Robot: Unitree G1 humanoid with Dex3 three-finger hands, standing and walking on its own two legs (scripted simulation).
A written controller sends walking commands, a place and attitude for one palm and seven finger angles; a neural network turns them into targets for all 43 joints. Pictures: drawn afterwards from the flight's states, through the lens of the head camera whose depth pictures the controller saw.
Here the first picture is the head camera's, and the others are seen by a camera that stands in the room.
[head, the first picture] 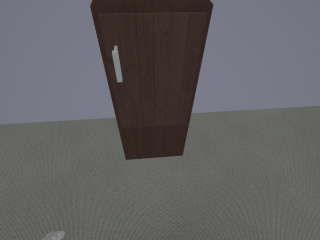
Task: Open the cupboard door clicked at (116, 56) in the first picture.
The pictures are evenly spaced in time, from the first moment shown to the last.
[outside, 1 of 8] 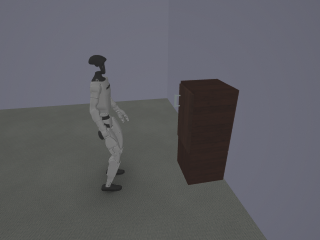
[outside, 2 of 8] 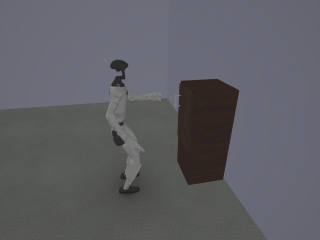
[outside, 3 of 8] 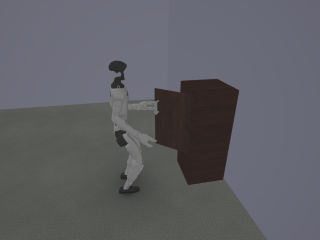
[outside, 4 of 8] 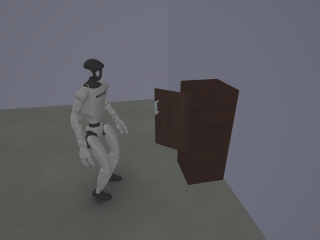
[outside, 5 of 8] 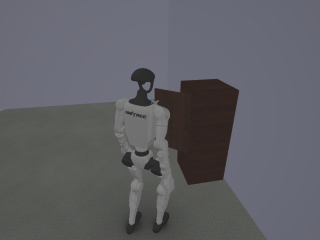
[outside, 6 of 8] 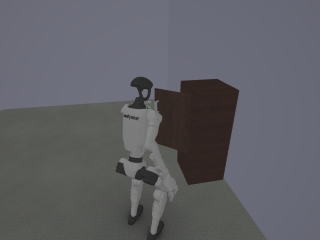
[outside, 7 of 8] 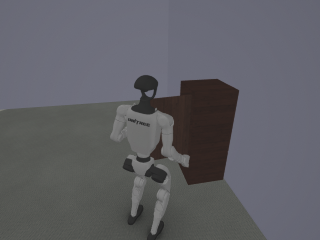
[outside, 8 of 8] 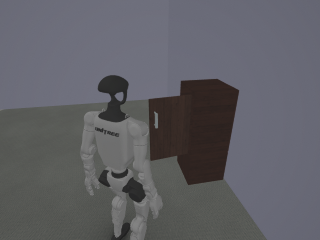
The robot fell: no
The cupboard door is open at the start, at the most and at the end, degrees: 0 96 96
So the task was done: yes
